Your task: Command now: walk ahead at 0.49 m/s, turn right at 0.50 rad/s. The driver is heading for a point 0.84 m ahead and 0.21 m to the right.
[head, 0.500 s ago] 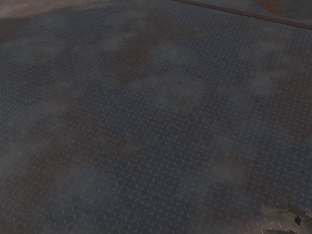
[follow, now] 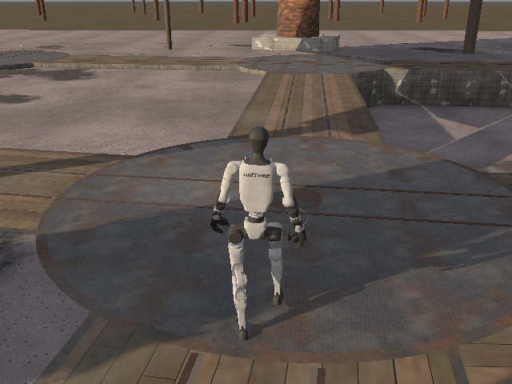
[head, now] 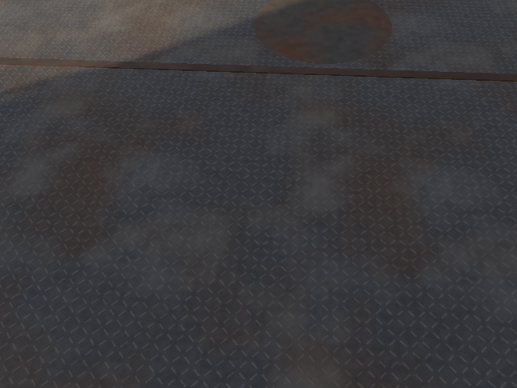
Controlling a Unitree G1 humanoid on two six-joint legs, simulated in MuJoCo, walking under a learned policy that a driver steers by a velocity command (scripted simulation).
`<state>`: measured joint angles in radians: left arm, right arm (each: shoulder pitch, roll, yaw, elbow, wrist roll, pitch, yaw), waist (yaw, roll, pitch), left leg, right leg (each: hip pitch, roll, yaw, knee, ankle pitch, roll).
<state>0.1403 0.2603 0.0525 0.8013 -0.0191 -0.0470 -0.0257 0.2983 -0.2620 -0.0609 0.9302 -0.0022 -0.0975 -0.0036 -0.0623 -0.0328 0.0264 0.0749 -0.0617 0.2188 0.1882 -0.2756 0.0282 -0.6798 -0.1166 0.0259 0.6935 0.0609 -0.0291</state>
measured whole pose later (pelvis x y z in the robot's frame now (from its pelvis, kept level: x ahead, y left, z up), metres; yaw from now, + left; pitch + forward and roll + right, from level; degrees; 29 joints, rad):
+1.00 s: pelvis +0.56 -0.11 +0.00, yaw -31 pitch +2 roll +2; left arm 0.11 0.27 0.05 0.61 -0.02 -0.04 -0.02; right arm 0.36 -0.28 -0.06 0.90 0.02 -0.08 0.02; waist -0.10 -0.04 0.02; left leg 0.00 -0.01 0.12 0.24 -0.27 0.01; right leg -0.64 -0.09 0.04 0.68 -0.06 -0.01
